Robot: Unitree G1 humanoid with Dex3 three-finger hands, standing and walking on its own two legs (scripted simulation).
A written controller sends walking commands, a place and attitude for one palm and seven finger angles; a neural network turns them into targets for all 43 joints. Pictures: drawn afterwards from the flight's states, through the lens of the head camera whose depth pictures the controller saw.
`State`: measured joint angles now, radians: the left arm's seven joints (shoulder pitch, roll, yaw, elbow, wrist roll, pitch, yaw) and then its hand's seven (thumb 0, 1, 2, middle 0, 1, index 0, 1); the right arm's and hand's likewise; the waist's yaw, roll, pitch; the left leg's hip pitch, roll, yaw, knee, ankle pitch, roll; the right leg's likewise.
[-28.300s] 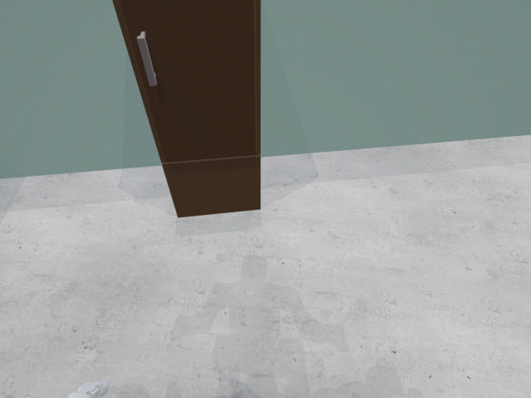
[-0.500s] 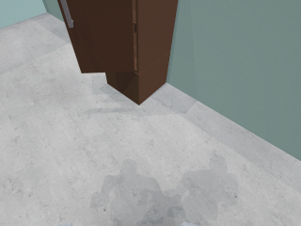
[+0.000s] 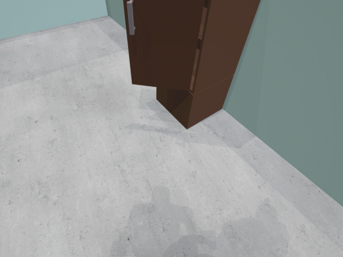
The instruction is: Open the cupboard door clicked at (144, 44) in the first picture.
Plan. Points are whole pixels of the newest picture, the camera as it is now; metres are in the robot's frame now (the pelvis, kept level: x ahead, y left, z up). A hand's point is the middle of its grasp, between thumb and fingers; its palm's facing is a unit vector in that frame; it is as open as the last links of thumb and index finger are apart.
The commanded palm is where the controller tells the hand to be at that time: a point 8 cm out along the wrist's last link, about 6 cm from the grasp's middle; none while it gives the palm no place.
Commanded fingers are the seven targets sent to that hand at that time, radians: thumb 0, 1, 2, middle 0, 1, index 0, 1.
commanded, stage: take the last steps up to it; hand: left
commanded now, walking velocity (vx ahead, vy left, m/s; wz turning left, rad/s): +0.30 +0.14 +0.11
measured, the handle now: (131, 17) +1.07 +0.31 +0.04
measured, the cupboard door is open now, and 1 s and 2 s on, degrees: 46 46 46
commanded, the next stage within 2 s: come to a stop and stand still in 1.16 s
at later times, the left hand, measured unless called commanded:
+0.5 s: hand (105, 204) +0.27 +0.22 -0.16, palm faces -0.04 -0.98 -0.18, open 7.4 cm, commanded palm none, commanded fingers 0.00 0.90 0.90 -0.20 -0.30 -0.20 -0.30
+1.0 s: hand (93, 201) +0.28 +0.26 -0.18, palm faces +0.12 -0.98 -0.18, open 7.3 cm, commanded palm none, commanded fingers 0.00 0.90 0.90 -0.20 -0.30 -0.20 -0.30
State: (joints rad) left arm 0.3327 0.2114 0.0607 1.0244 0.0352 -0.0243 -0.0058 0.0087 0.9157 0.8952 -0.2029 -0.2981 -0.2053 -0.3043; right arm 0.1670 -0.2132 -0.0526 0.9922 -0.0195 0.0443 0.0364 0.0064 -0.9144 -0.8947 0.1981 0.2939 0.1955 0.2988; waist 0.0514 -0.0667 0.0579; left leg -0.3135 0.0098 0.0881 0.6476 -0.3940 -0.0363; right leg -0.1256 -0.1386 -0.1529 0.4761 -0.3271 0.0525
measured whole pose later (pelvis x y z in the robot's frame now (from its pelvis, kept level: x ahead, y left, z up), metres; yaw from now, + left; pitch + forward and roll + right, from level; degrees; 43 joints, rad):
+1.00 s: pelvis +0.35 +0.08 -0.01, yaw +0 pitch +0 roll -1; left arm 0.40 0.19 0.06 1.13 0.02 -0.05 -0.01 0.00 0.93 0.90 -0.20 -0.30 -0.20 -0.30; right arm 0.11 -0.19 -0.05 0.97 -0.03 -0.05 0.03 0.00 -0.92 -0.89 0.20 0.29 0.19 0.30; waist 0.06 -0.02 0.03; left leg -0.37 0.05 0.10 0.51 -0.18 -0.01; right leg -0.07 -0.07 -0.09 0.49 -0.41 0.03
